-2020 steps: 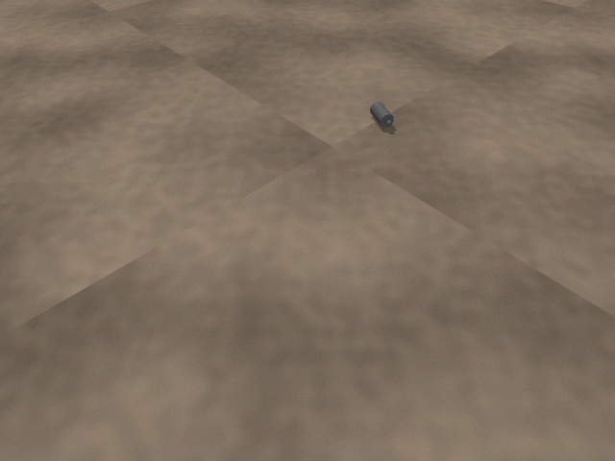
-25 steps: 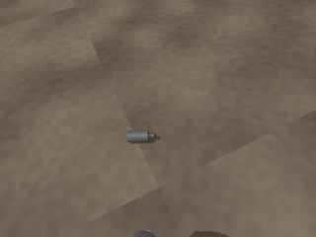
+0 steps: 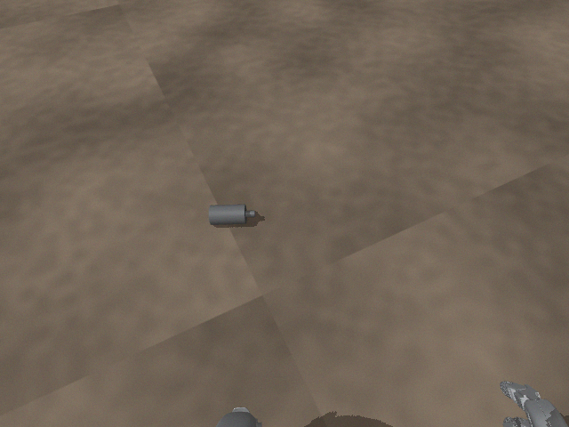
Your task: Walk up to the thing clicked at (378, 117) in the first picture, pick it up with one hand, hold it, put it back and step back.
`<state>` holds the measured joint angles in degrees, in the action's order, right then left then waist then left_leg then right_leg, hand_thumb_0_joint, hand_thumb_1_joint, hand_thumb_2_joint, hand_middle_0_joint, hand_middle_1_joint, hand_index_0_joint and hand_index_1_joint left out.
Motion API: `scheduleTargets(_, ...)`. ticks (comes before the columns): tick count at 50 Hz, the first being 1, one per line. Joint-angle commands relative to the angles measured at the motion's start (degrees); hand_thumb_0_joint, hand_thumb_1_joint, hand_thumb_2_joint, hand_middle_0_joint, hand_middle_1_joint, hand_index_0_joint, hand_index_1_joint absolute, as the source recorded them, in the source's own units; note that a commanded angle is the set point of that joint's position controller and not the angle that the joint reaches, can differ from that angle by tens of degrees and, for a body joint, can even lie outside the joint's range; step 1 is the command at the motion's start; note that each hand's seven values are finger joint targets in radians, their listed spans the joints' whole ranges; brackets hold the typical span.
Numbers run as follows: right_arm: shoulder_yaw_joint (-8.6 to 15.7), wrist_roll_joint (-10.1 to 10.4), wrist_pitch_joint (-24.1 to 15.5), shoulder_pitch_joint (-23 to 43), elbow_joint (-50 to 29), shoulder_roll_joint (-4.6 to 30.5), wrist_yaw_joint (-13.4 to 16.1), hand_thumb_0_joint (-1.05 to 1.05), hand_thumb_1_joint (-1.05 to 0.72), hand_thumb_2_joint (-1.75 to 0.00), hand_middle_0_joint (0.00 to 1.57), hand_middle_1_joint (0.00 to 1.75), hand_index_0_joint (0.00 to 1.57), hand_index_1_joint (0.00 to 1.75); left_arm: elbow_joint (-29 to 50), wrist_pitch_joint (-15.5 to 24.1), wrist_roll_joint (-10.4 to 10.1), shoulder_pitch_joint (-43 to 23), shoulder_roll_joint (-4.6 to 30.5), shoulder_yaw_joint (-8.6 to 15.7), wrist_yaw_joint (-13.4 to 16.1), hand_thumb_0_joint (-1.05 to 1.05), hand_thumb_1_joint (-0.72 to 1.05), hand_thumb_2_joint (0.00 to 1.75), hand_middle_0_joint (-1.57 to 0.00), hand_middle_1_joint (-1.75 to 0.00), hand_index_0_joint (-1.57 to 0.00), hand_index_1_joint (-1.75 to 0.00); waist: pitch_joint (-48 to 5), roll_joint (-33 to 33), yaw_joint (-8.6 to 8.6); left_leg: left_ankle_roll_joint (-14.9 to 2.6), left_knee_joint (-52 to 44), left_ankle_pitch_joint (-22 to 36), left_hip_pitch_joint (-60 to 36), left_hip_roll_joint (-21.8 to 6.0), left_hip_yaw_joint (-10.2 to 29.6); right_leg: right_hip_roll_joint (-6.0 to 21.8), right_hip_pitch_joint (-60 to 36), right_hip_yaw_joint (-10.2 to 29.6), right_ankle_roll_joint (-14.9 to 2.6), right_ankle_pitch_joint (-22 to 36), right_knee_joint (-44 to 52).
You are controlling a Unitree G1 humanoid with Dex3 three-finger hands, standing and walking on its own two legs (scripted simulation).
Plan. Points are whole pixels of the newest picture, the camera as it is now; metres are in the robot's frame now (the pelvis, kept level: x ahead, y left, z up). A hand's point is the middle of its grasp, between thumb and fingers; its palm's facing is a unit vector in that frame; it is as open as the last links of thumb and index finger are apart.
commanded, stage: step back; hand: left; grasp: from above
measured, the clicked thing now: (232, 214) +1.03 +0.29 -0.71
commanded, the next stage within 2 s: stand in 0.94 s
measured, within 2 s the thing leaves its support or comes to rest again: neither
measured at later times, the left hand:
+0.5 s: hand out of the picture +0.03 +0.28 -0.12, palm faces +0.07 -0.91 -0.40, open 7.3 cm
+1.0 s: hand out of the picture +0.09 +0.30 -0.14, palm faces +0.13 -0.91 -0.40, open 7.3 cm
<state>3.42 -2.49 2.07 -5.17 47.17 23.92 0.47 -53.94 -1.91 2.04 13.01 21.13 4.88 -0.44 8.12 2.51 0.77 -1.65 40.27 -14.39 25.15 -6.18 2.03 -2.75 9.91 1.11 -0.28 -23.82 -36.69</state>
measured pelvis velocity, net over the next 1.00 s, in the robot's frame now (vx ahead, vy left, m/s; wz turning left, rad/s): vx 0.03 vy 0.02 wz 0.11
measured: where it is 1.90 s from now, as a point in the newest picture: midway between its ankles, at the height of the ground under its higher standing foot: outside the picture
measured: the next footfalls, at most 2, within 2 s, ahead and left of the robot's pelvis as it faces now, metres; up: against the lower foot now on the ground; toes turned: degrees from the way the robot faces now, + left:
left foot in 0.30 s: +0.03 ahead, +0.13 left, +0.00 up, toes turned +3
right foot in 0.60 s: +0.10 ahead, -0.12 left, +0.00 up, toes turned +5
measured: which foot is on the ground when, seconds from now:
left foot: down 0.00-0.00, up 0.02-0.28, down 0.30-0.62, up 0.64-0.88, down 0.90-1.00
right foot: down 0.00-0.36, up 0.38-0.58, down 0.60-1.00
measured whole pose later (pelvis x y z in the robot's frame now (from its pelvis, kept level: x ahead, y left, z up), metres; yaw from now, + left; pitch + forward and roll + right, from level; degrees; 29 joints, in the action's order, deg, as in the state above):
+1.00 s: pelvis +0.03 +0.02 +0.01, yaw +7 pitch -2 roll +1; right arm 2.4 -1.9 -0.6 -10.3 59.6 21.0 -0.4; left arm -57.8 0.4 0.0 7.1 21.9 2.8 1.0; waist 5.5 -0.8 0.9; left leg 0.8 34.2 -18.8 13.8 -0.1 0.4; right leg 4.3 16.5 -0.2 0.8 -18.8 -36.4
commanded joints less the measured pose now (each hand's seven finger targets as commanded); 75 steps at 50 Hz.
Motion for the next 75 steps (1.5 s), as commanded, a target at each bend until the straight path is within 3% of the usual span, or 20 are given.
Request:
scheduleTargets(1, 3.04, 0.74, -0.70, 2.13, -3.88, 10.08, 1.13, 0.00, -0.90, -0.90, 0.20, 0.30, 0.20, 0.30, 5.82, 2.61, 1.61, -1.09, 23.76, 5.32, 1.17, 0.00, 0.90, 0.90, -0.20, -0.30, -0.20, -0.30, -1.41, -14.06, 4.08, 2.42, 13.02, -18.33, 4.04, 6.45, 8.60, 26.53, 18.60, 38.19, -14.73, -30.34, 27.24)
scheduleTargets(2, 4.04, 0.98, -0.80, 1.37, -2.38, 12.63, 0.80, 0.00, -0.90, -0.90, 0.20, 0.30, 0.20, 0.30, 6.64, 2.79, 1.26, -6.03, 21.88, 4.80, 1.28, 0.00, 0.90, 0.90, -0.20, -0.30, -0.20, -0.30, 3.38, -12.49, 1.08, 2.47, 17.30, -15.15, -0.17, 4.54, 8.80, 25.89, 25.46, 34.49, -14.23, -30.68, 27.26)
scheduleTargets(5, 1.79, 1.57, -1.58, -4.62, 1.34, 7.30, 0.16, 0.00, -0.90, -0.90, 0.20, 0.30, 0.20, 0.30, 4.93, 4.19, 0.39, -5.02, 14.05, 3.16, 1.58, 0.00, 0.90, 0.90, -0.20, -0.30, -0.20, -0.30, 0.54, -8.01, -1.68, 1.54, 13.12, -5.97, 5.22, 9.18, 7.01, 12.83, 6.32, 11.86, -5.39, 6.19, 18.45)
scheduleTargets(11, 1.89, 0.38, -3.08, -1.23, 1.17, 7.94, -1.02, 0.00, -0.90, -0.90, 0.20, 0.30, 0.20, 0.30, 3.77, 4.71, 0.35, 2.79, 16.33, 4.01, 1.20, 0.00, 0.90, 0.90, -0.20, -0.30, -0.20, -0.30, -2.84, -14.57, 3.79, 2.37, -0.95, -12.36, 3.97, 6.30, 1.19, 17.16, -4.32, 14.17, -9.57, 3.38, 17.18)
scheduleTargets(15, 2.84, 0.23, -4.39, -7.29, 3.89, 7.70, -1.06, 0.00, -0.90, -0.90, 0.20, 0.30, 0.20, 0.30, 5.14, 3.87, -0.58, 0.34, 14.79, 2.29, 0.99, 0.00, 0.90, 0.90, -0.20, -0.30, -0.20, -0.30, -8.18, -9.98, -0.48, 0.21, -18.73, -2.32, -14.19, 8.15, -2.77, 15.60, 1.05, 7.61, -7.74, 17.09, 6.50)
scheduleTargets(17, 4.79, -0.34, -4.96, -12.02, 5.07, 12.32, -0.61, 0.00, -0.90, -0.90, 0.20, 0.30, 0.20, 0.30, 6.03, 4.05, -1.16, 1.03, 9.52, 0.58, 0.96, 0.00, 0.90, 0.90, -0.20, -0.30, -0.20, -0.30, -13.02, 3.75, -2.09, -4.63, -21.65, -0.14, -28.61, -3.35, 16.28, 6.39, 14.30, -0.70, -2.74, 13.62, -11.77)
scheduleTargets(18, 5.22, 0.02, -4.87, -11.66, 4.41, 16.08, -0.67, 0.00, -0.90, -0.90, 0.20, 0.30, 0.20, 0.30, 6.10, 3.81, -1.62, -1.79, 9.82, 0.82, 1.08, 0.00, 0.90, 0.90, -0.20, -0.30, -0.20, -0.30, -9.87, 7.13, -2.53, -11.47, -24.19, -8.89, -26.20, -12.20, 29.09, 1.97, 22.38, -3.99, -1.57, -8.45, -15.10)
scheduleTargets(19, 5.82, 0.32, -4.62, -12.55, 4.58, 17.25, -0.91, 0.00, -0.90, -0.90, 0.20, 0.30, 0.20, 0.30, 5.76, 3.69, -0.92, -3.68, 13.87, 1.73, 1.34, 0.00, 0.90, 0.90, -0.20, -0.30, -0.20, -0.30, -6.34, 3.88, -3.78, -15.20, -25.45, -15.99, -19.05, -14.31, 29.97, 5.53, 20.95, 1.27, -2.11, -12.08, -18.19)
scheduleTargets(29, 1.47, 1.77, -2.78, -1.10, 2.01, 7.32, -1.01, 0.00, -0.90, -0.90, 0.20, 0.30, 0.20, 0.30, -0.96, 5.79, -1.17, 4.79, 10.44, 1.71, 1.58, 0.00, 0.90, 0.90, -0.20, -0.30, -0.20, -0.30, -7.78, 4.39, 3.15, -4.33, -8.24, 2.93, -3.29, -0.44, 3.80, 1.82, -6.40, -4.90, -0.61, 14.14, 12.20)
scheduleTargets(30, 0.46, 2.19, -2.55, -2.09, 1.78, 4.55, -0.79, 0.00, -0.90, -0.90, 0.20, 0.30, 0.20, 0.30, -1.24, 5.92, -0.68, 5.15, 13.06, 2.54, 2.03, 0.00, 0.90, 0.90, -0.20, -0.30, -0.20, -0.30, -8.14, -0.91, 3.46, -2.12, -3.16, -2.79, 1.97, 2.82, 3.03, 5.83, -9.91, 2.34, -1.45, 12.87, 13.02)
scheduleTargets(31, -0.12, 2.33, -2.30, -3.29, 1.26, 2.79, -0.49, 0.00, -0.90, -0.90, 0.20, 0.30, 0.20, 0.30, -0.62, 6.17, 0.19, 4.60, 17.10, 3.23, 2.45, 0.00, 0.90, 0.90, -0.20, -0.30, -0.20, -0.30, -8.28, -9.62, 2.99, 0.10, 4.47, -11.52, 5.68, 8.40, 3.04, 17.14, -7.79, 19.24, -5.02, 5.30, 19.70)
scheduleTargets(32, 0.87, 1.95, -1.37, -5.75, 3.19, 5.53, 0.03, 0.00, -0.90, -0.90, 0.20, 0.30, 0.20, 0.30, 1.08, 5.98, 0.09, -0.59, 19.52, 3.31, 2.43, 0.00, 0.90, 0.90, -0.20, -0.30, -0.20, -0.30, -7.58, -7.93, 1.83, 0.75, 11.34, -19.07, -0.86, 7.73, 5.31, 25.72, 4.26, 28.05, -10.46, -10.94, 25.06)
scheduleTargets(33, 2.15, 1.56, -1.05, -7.61, 4.78, 8.60, 0.10, 0.00, -0.90, -0.90, 0.20, 0.30, 0.20, 0.30, 2.48, 5.78, 0.23, -5.60, 19.85, 3.17, 2.33, 0.00, 0.90, 0.90, -0.20, -0.30, -0.20, -0.30, -3.67, -7.72, 0.27, 1.24, 13.89, -19.56, -3.91, 5.42, 5.79, 26.93, 11.35, 29.56, -13.87, -14.24, 24.63)
scheduleTargets(41, 1.61, 1.00, -2.23, -7.48, 7.41, 7.18, -0.56, 0.00, -0.90, -0.90, 0.20, 0.30, 0.20, 0.30, 1.44, 5.80, -0.37, -6.54, 15.88, 2.32, 2.05, 0.00, 0.90, 0.90, -0.20, -0.30, -0.20, -0.30, -7.31, -11.20, 0.16, 1.85, -0.35, -13.15, -5.40, 4.24, -0.45, 18.51, 3.49, 9.41, -9.95, 16.04, 13.90)
scheduleTargets(44, 2.09, 0.49, -3.12, -10.14, 9.19, 6.83, -0.27, 0.00, -0.90, -0.90, 0.20, 0.30, 0.20, 0.30, 1.41, 4.90, -1.33, -7.69, 14.32, 1.56, 2.05, 0.00, 0.90, 0.90, -0.20, -0.30, -0.20, -0.30, -11.67, -10.00, -2.06, 1.13, -16.78, 2.79, -14.13, 5.95, -3.27, 15.01, 1.65, 3.26, -6.04, 31.68, 2.72)
scheduleTargets(46, 3.17, 0.08, -3.73, -8.32, 8.80, 11.40, 0.36, 0.00, -0.90, -0.90, 0.20, 0.30, 0.20, 0.30, 2.30, 4.46, -2.26, -7.03, 10.09, 0.44, 1.99, 0.00, 0.90, 0.90, -0.20, -0.30, -0.20, -0.30, -13.57, 0.61, -0.33, -2.99, -16.59, 20.79, -18.68, -4.75, 11.13, 8.41, 8.25, -1.19, -1.23, 24.95, -6.50)
scheduleTargets(47, 2.36, 0.77, -4.91, -3.67, 7.21, 14.57, 0.28, 0.00, -0.90, -0.90, 0.20, 0.30, 0.20, 0.30, 1.30, 3.71, -2.98, -6.96, 9.08, -0.76, 1.98, 0.00, 0.90, 0.90, -0.20, -0.30, -0.20, -0.30, -11.39, 0.14, 0.49, -7.10, -18.64, 22.16, -16.57, -10.00, 17.69, 4.70, 8.88, -1.69, 0.12, 7.38, -1.25)
scheduleTargets(50, 1.25, 1.56, -5.06, 0.89, 8.38, 10.68, -0.18, 0.00, -0.90, -0.90, 0.20, 0.30, 0.20, 0.30, -1.89, 3.73, -2.09, -8.26, 10.27, -0.71, 1.07, 0.00, 0.90, 0.90, -0.20, -0.30, -0.20, -0.30, -8.57, -0.29, 0.98, -3.58, -17.48, 15.78, -11.29, -4.71, 8.71, 7.07, -0.14, 0.44, -0.37, 12.62, 7.76)
scheduleTargets(55, 0.47, 2.18, -5.09, -0.37, 10.94, 10.31, 0.43, 0.00, -0.90, -0.90, 0.20, 0.30, 0.20, 0.30, -3.92, 3.74, -2.32, -8.39, 10.70, -1.73, 0.88, 0.00, 0.90, 0.90, -0.20, -0.30, -0.20, -0.30, -12.99, 2.27, 0.02, 0.06, -15.94, 27.30, -18.90, -1.42, 3.98, 8.93, -3.58, 1.41, -1.38, 29.05, 9.23)
scheduleTargets(75, -0.57, 2.26, -4.03, 4.83, 13.46, 8.07, -0.46, 0.00, -0.90, -0.90, 0.20, 0.30, 0.20, 0.30, -8.31, 4.33, -1.52, -11.76, 11.57, -2.66, 0.66, 0.00, 0.90, 0.90, -0.20, -0.30, -0.20, -0.30, -10.21, -3.07, -0.61, 1.16, -23.38, 11.87, -20.03, -1.14, 2.94, 10.54, -4.73, 2.22, -0.25, 22.34, 19.60)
